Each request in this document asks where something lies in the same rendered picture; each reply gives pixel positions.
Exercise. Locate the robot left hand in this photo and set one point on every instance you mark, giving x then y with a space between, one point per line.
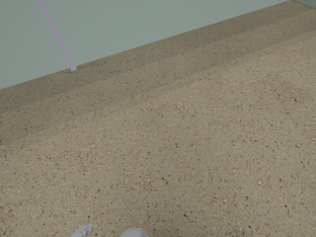
83 231

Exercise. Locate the panel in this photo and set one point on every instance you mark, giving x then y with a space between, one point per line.
54 30

